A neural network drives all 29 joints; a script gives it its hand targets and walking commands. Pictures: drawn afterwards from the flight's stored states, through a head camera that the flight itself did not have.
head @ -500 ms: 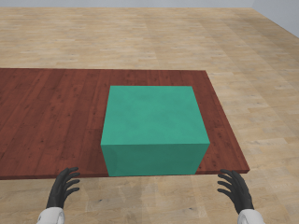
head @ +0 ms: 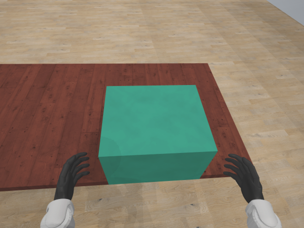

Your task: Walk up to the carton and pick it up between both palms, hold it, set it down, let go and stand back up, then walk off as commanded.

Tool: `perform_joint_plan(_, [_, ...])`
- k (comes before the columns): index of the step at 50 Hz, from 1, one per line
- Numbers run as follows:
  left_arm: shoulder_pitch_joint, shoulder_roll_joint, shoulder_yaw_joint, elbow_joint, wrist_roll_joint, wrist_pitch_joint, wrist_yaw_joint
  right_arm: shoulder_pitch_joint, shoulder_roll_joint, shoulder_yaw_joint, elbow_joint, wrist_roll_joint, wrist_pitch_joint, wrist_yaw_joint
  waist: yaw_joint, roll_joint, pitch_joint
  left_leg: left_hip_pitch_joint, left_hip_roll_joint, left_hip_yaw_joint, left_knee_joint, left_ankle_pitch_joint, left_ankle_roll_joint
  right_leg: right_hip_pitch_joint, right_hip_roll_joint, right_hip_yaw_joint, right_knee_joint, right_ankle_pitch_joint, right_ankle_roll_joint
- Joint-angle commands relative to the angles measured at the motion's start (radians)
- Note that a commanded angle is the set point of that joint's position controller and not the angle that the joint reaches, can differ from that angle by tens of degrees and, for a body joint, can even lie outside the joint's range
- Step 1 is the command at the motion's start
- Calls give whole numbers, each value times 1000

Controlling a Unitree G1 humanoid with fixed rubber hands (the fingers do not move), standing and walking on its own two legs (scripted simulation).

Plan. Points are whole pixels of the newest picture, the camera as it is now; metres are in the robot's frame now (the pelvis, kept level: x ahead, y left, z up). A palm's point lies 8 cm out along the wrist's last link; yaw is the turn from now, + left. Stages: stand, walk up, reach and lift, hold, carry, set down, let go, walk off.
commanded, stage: reach and lift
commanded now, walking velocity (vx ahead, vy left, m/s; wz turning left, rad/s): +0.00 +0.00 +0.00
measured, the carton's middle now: (153, 133) +0.38 +0.01 -0.01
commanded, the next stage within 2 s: none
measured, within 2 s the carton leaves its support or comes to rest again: neither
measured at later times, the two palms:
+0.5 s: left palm (62, 153) +0.27 +0.23 +0.06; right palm (255, 157) +0.28 -0.25 +0.06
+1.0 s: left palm (65, 115) +0.35 +0.23 +0.11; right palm (249, 117) +0.37 -0.24 +0.10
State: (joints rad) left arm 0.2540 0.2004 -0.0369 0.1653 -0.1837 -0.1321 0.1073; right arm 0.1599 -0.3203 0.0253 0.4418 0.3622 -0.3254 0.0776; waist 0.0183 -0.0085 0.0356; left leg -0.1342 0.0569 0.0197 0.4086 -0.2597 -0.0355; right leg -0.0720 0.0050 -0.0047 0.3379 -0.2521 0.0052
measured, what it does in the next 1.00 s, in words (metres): stands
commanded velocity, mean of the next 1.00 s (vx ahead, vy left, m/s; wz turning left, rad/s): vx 0.00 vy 0.00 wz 0.00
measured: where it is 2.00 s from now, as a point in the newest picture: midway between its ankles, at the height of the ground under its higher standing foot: outside the picture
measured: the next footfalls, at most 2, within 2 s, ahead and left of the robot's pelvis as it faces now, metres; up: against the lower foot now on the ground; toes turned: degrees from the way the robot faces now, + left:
none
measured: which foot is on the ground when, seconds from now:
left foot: down 0.00-1.00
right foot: down 0.00-1.00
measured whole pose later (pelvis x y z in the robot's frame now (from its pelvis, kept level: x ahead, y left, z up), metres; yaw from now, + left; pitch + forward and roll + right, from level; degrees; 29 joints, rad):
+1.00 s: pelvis -0.04 -0.01 +0.00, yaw -2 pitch +9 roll -1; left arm -0.53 0.32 0.15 0.25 -0.24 0.47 0.06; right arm -0.59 -0.50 0.01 0.54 0.45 0.18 0.03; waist 0.06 0.00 0.00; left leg -0.36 0.07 0.04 0.36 -0.15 -0.04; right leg -0.33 0.02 0.02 0.33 -0.16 0.00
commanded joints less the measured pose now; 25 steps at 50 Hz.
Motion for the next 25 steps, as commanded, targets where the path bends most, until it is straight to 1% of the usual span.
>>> perform_joint_plan(1, [-174, 114, 99, -244, 6, 31, -6, -191, -229, -77, -247, 22, 5, -15, -1, -5, -255, 132, -84, -8, -12, 562, -25, 53, 48, 34, -1, 601, -17])
perform_joint_plan(3, [-214, 115, 119, -252, 8, 85, -14, -226, -238, -73, -259, 28, 50, -22, -1, -11, -252, 129, -85, -4, -28, 543, -20, 58, 45, 37, -9, 603, -14])
perform_joint_plan(6, [-281, 118, 145, -266, 4, 165, -25, -288, -253, -75, -285, 35, 121, -33, -4, -18, -252, 131, -87, 3, -53, 504, -14, 47, 41, 41, -27, 572, -10])
perform_joint_plan(8, [-333, 123, 161, -272, 1, 210, -29, -338, -262, -81, -301, 36, 165, -37, -3, -19, -254, 133, -88, 10, -68, 470, -10, 26, 40, 41, -39, 529, -9])
perform_joint_plan(11, [-426, 140, 181, -269, -6, 263, -29, -424, -270, -92, -313, 35, 222, -39, 8, -18, -264, 133, -86, 20, -87, 408, -5, -15, 39, 41, -54, 433, -6])
perform_joint_plan(15, [-555, 161, 196, -243, -19, 309, -25, -540, -278, -106, -303, 28, 283, -34, 29, -27, -294, 134, -81, 33, -106, 319, 7, -75, 40, 38, -69, 278, -4])
perform_joint_plan(18, [-656, 177, 195, -211, -35, 332, -21, -628, -286, -120, -283, 21, 316, -28, 38, -33, -324, 118, -78, 42, -116, 250, 17, -108, 38, 35, -69, 192, -1])
perform_joint_plan(21, [-754, 197, 193, -173, -49, 348, -19, -711, -296, -130, -256, 12, 340, -24, 42, -36, -364, 96, -76, 48, -117, 201, 24, -128, 37, 32, -62, 150, 5])
perform_joint_plan(25, [-876, 225, 193, -128, -63, 369, -17, -822, -313, -138, -222, 4, 360, -23, 44, -37, -449, 79, -76, 52, -103, 189, 29, -134, 37, 26, -46, 156, 15])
